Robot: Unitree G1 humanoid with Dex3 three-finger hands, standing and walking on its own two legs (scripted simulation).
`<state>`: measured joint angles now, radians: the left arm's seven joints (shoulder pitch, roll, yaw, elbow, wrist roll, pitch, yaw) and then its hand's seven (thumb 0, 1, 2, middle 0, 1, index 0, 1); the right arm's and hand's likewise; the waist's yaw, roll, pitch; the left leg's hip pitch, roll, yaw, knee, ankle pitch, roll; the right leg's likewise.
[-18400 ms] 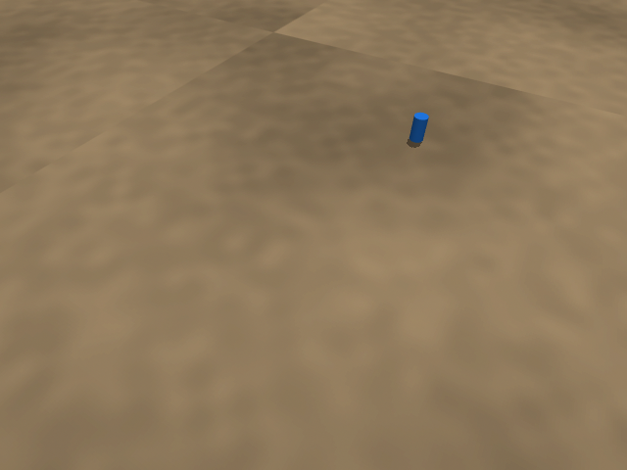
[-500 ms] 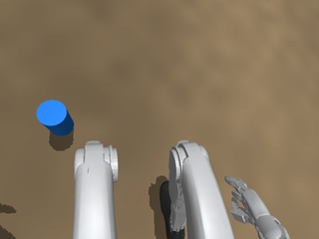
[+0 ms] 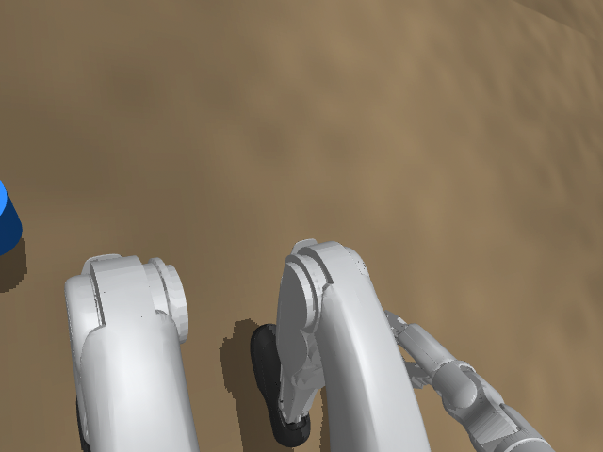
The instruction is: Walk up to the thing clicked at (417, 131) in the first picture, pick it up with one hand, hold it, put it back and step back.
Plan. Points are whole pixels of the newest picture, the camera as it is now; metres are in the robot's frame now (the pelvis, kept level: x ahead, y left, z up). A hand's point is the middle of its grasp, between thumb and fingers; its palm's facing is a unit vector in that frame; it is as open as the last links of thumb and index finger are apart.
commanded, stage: close in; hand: left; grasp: from the side
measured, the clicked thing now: out of the picture +0.40 +0.31 -0.21
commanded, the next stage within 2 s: rest palm in 0.48 s
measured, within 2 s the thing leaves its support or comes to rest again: leaves its support in 1.70 s
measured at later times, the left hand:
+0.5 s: hand out of the picture +0.37 +0.31 -0.17, palm faces +0.39 -0.92 +0.06, open 17.7 cm
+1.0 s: hand out of the picture +0.39 +0.31 -0.19, palm faces +0.43 -0.90 +0.02, open 13.9 cm
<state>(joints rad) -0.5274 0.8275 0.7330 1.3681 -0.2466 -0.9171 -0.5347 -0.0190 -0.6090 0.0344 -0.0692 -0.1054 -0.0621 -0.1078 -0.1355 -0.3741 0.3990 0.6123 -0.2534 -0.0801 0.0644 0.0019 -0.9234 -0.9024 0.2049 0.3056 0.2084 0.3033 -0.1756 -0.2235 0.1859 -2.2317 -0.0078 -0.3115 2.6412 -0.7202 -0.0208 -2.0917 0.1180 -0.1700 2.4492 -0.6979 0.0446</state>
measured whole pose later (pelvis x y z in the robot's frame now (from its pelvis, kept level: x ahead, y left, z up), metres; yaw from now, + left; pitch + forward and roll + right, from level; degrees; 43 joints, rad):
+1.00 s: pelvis -0.01 +0.01 -0.01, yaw -4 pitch +8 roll -19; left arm -0.55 0.82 0.55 1.45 -0.11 -1.17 0.00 -0.01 -0.15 0.34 -0.31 -0.29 -0.29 -0.29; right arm -0.19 -0.37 0.53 0.54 -0.37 0.01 0.16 0.00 -0.89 -0.90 0.20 0.30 0.21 0.30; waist -0.20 -0.29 0.30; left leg -2.19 0.00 -0.41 2.71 -0.71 0.00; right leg -2.03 0.14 -0.25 2.43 -0.64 0.06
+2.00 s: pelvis -0.01 +0.01 +0.01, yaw -2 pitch +15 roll -18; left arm -0.53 0.73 0.52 1.08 -0.10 -0.90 -0.01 0.01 -0.36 0.95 -0.70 -0.96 -0.63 -0.92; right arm -0.08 -0.34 0.37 0.57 -0.28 0.05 0.15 0.00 -0.90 -0.90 0.21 0.30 0.21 0.30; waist -0.16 -0.21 0.18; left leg -2.22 0.01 -0.35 2.62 -0.70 0.00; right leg -2.06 0.10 -0.22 2.39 -0.65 0.05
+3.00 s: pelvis +0.01 -0.02 +0.07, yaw +7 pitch +31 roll -6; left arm -0.50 0.42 0.51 0.81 -0.16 -0.60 -0.19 0.01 -0.38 0.97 -0.73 -0.92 -0.65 -0.89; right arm 0.06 -0.29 0.05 0.67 -0.08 0.05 0.06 0.00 -0.90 -0.90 0.20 0.30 0.20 0.30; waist -0.08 -0.02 -0.09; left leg -2.18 0.02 -0.15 2.33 -0.70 -0.04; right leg -2.11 0.03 -0.07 2.27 -0.71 0.02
